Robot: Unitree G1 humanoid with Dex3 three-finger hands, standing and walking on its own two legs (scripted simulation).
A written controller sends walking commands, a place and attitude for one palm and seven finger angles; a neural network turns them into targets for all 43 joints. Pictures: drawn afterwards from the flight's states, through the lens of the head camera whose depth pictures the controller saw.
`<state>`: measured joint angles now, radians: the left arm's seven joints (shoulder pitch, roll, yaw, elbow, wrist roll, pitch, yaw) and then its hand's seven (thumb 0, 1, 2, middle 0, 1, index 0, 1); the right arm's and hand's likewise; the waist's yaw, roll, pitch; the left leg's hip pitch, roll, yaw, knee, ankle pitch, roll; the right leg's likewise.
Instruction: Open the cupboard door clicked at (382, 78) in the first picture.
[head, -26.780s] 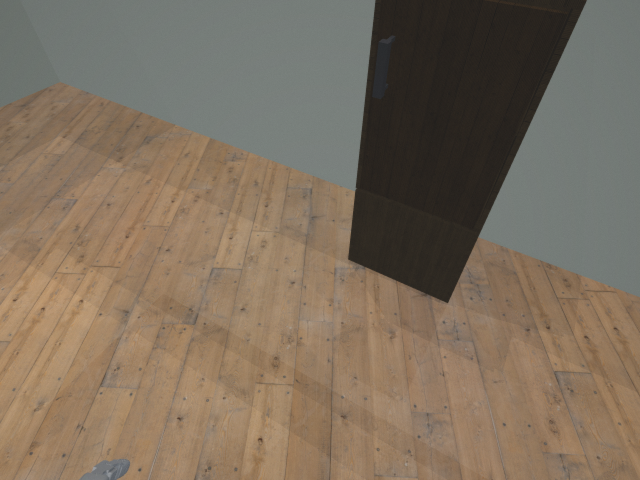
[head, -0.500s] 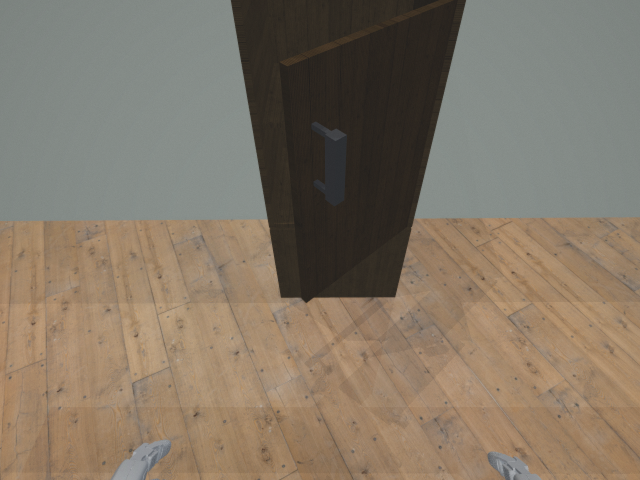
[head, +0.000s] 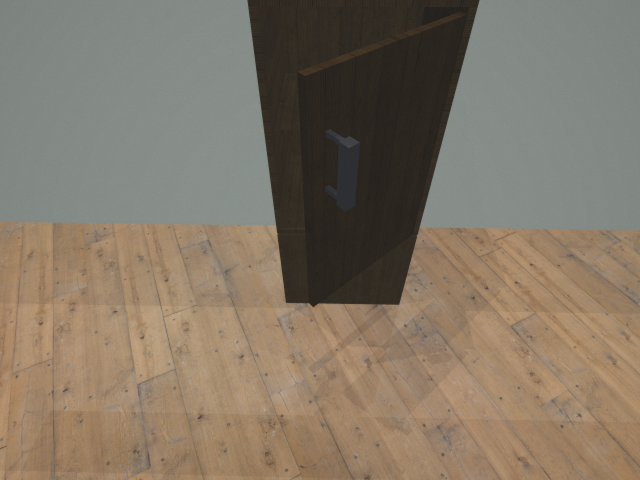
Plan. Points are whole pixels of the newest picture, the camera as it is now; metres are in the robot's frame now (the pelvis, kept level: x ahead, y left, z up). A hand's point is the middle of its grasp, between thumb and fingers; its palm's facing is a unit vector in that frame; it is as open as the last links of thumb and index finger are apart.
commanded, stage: let the arm hang, fingers relaxed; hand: left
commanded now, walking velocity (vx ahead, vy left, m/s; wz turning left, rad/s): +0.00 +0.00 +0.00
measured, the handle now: (338, 170) +0.59 +0.01 +0.07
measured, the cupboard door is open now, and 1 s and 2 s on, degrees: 42 42 42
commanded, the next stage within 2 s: look to check the result in 0.34 s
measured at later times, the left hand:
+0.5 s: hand out of the picture +0.00 +0.16 -0.17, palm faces +0.06 -0.98 -0.17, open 7.3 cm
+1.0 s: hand out of the picture +0.02 +0.15 -0.17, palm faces +0.06 -0.98 -0.17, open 7.4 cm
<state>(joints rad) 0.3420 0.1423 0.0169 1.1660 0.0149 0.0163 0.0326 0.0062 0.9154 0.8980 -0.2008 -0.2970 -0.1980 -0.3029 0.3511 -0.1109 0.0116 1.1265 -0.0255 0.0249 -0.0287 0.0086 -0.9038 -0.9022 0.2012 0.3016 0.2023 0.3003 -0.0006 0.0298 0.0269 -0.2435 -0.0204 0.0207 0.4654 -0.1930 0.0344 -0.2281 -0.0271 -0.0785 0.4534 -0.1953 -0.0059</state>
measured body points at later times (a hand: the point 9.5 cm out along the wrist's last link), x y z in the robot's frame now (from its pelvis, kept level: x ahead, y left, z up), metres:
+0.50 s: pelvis +0.02 +0.00 +0.00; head +0.03 -0.01 +0.45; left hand +0.00 +0.21 -0.16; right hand +0.00 -0.21 -0.16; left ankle +0.04 +0.10 -0.74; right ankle +0.03 -0.12 -0.74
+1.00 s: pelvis +0.04 -0.01 +0.00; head +0.05 -0.01 +0.45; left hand +0.02 +0.20 -0.16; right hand +0.02 -0.22 -0.16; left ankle +0.04 +0.10 -0.74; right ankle +0.03 -0.12 -0.74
